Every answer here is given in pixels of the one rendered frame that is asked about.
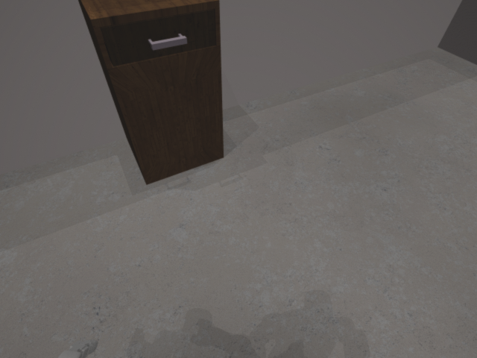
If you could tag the handle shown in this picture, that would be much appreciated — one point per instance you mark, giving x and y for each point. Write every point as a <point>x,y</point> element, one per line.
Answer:
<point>180,40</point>

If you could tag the drawer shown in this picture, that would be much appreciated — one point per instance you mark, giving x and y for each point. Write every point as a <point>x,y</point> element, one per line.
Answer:
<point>128,42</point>

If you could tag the left robot hand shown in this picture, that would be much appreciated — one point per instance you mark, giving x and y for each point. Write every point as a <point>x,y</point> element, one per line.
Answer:
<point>80,349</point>

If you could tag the cabinet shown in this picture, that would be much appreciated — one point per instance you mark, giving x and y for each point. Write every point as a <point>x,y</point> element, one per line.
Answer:
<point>171,106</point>

